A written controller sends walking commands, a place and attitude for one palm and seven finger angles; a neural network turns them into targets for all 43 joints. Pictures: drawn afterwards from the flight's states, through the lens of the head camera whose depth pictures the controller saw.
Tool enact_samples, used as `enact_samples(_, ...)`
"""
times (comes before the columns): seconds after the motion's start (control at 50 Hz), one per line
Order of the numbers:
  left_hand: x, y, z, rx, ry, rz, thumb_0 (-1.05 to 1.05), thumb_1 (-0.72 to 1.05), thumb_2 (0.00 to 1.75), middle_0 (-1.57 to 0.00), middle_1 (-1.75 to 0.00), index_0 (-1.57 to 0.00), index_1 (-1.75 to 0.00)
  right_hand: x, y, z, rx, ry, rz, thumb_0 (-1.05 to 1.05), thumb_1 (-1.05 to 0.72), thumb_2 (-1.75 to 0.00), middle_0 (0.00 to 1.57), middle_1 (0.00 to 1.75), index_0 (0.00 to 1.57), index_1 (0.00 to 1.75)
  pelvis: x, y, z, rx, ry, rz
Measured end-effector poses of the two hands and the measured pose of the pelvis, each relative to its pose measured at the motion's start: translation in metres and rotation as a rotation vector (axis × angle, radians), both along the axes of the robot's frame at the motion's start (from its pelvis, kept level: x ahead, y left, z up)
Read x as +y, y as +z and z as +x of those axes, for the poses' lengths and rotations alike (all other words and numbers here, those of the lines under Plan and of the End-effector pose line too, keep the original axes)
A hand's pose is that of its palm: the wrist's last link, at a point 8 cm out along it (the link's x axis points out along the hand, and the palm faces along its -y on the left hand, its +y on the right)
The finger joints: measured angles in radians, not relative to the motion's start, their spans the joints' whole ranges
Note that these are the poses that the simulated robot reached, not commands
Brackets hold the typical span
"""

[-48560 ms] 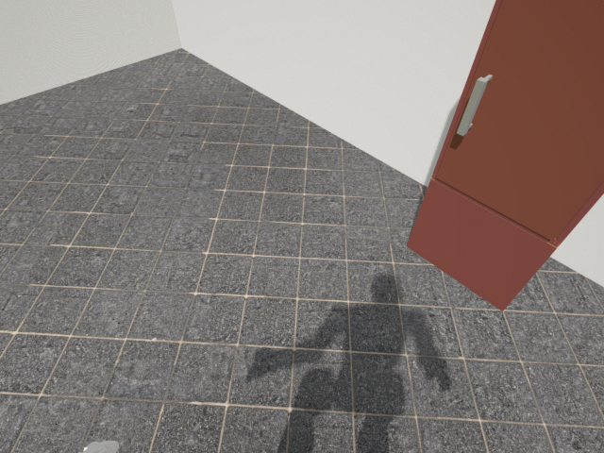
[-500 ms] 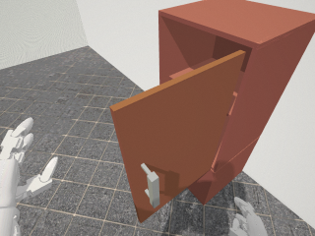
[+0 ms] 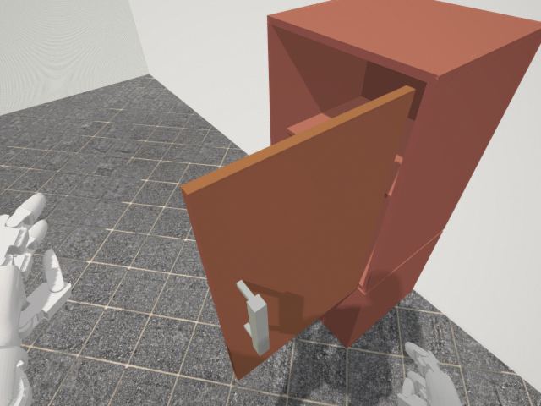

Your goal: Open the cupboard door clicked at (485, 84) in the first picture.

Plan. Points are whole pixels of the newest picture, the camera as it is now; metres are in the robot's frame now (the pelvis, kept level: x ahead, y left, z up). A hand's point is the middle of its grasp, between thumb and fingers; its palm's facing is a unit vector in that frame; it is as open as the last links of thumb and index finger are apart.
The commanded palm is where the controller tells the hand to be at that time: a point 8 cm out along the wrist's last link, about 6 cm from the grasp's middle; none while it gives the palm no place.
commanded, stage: step back with the hand held close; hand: left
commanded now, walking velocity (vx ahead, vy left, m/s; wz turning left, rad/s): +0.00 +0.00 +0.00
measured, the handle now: (252, 318) +0.27 +0.08 -0.05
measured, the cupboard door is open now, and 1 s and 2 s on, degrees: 90 90 90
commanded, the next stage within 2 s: stop stepping back and stand still in 1.18 s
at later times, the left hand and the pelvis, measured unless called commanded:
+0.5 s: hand (46, 304) +0.17 +0.28 +0.15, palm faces +0.35 -0.78 -0.51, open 7.4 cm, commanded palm +0.11 +0.32 +0.17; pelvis -0.04 +0.02 +0.00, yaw -2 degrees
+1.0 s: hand out of the picture +0.07 +0.29 +0.16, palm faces +0.50 -0.71 -0.50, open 7.4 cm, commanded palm +0.00 +0.32 +0.17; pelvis -0.12 +0.01 -0.02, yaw +3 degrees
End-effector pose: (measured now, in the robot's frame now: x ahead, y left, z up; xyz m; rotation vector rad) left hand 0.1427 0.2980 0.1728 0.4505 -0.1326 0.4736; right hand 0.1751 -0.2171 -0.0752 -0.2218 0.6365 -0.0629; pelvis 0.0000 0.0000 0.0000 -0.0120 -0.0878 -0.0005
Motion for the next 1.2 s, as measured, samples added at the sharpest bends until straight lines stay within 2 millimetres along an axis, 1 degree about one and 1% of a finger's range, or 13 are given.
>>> enact_samples(0.2,0.008,0.005,0.009,-0.009,-0.023,0.06,0.02,0.89,0.9,-0.21,-0.3,-0.21,-0.31,-0.002,0.003,-0.004,0.029,-0.024,-0.009,0.01,-0.9,-0.9,0.2,0.3,0.2,0.3,0.003,0.001,-0.006,0.045,-0.008,-0.008)
enact_samples(0.28,0.006,-0.001,0.012,0.038,-0.075,0.076,0.02,0.89,0.9,-0.21,-0.3,-0.2,-0.31,-0.009,0.005,-0.013,0.05,-0.072,-0.03,0.01,-0.9,-0.9,0.2,0.3,0.2,0.3,0.009,0.001,-0.012,0.067,-0.021,-0.002)
enact_samples(0.38,0.007,-0.004,0.006,0.066,-0.13,0.104,0.02,0.89,0.9,-0.21,-0.3,-0.21,-0.31,-0.015,0.007,-0.032,0.076,-0.129,-0.053,0.01,-0.9,-0.9,0.2,0.3,0.2,0.3,0.015,-0.001,-0.024,0.077,-0.032,0.003)
enact_samples(0.46,0.012,0.0,-0.006,0.04,-0.139,0.133,0.02,0.89,0.9,-0.21,-0.3,-0.21,-0.31,-0.013,0.008,-0.049,0.081,-0.146,-0.066,0.01,-0.9,-0.9,0.2,0.3,0.2,0.3,0.019,-0.003,-0.037,0.073,-0.033,0.005)
enact_samples(0.56,0.018,0.004,-0.029,-0.013,-0.122,0.16,0.02,0.89,0.9,-0.21,-0.3,-0.21,-0.31,-0.007,0.005,-0.069,0.068,-0.133,-0.065,0.01,-0.9,-0.9,0.2,0.3,0.2,0.3,0.022,-0.008,-0.055,0.064,-0.028,0.006)
enact_samples(0.66,0.021,0.001,-0.055,-0.053,-0.09,0.166,0.02,0.89,0.9,-0.21,-0.3,-0.21,-0.31,0.001,-0.003,-0.088,0.056,-0.106,-0.056,0.01,-0.9,-0.9,0.2,0.3,0.2,0.3,0.023,-0.015,-0.074,0.058,-0.017,-0.002)
enact_samples(0.76,0.022,-0.003,-0.073,-0.087,-0.074,0.144,0.02,0.89,0.9,-0.21,-0.3,-0.21,-0.31,0.006,-0.01,-0.11,0.081,-0.086,-0.063,0.01,-0.9,-0.9,0.2,0.3,0.2,0.3,0.024,-0.018,-0.091,0.062,-0.005,-0.011)
enact_samples(0.86,0.024,0.004,-0.088,-0.118,-0.077,0.186,0.02,0.89,0.9,-0.21,-0.3,-0.21,-0.31,0.009,-0.015,-0.128,0.096,-0.074,-0.064,0.01,-0.9,-0.9,0.2,0.3,0.21,0.3,0.023,-0.02,-0.104,0.058,0.04,-0.021)
enact_samples(0.94,0.026,0.011,-0.108,-0.128,-0.041,0.245,0.02,0.89,0.9,-0.21,-0.3,-0.21,-0.31,0.009,-0.022,-0.133,0.099,-0.043,-0.05,0.01,-0.9,-0.9,0.2,0.3,0.21,0.3,0.016,-0.023,-0.11,0.073,0.066,-0.024)
enact_samples(1.02,0.022,0.007,-0.122,-0.111,-0.025,0.203,0.02,0.89,0.9,-0.21,-0.3,-0.21,-0.31,0.007,-0.024,-0.134,0.109,-0.018,-0.039,0.01,-0.9,-0.9,0.2,0.3,0.21,0.3,0.013,-0.02,-0.124,0.08,0.056,-0.027)
enact_samples(1.1,0.022,0.001,-0.13,-0.076,-0.056,0.154,0.02,0.89,0.9,-0.21,-0.3,-0.21,-0.31,0.008,-0.012,-0.139,0.124,-0.024,-0.058,0.01,-0.9,-0.9,0.2,0.3,0.21,0.3,0.018,-0.013,-0.136,0.1,0.055,-0.006)
enact_samples(1.14,0.025,-0.002,-0.134,-0.07,-0.077,0.154,0.02,0.89,0.9,-0.21,-0.3,-0.21,-0.31,0.009,-0.006,-0.14,0.104,-0.028,-0.079,0.01,-0.9,-0.9,0.2,0.3,0.2,0.3,0.022,-0.014,-0.143,0.115,0.055,-0.014)
enact_samples(1.2,0.033,-0.001,-0.142,-0.061,-0.1,0.184,0.02,0.88,0.9,-0.21,-0.3,-0.21,-0.31,0.013,0.0,-0.145,0.075,-0.034,-0.09,0.01,-0.9,-0.9,0.2,0.3,0.2,0.3,0.025,-0.013,-0.161,0.11,0.054,-0.003)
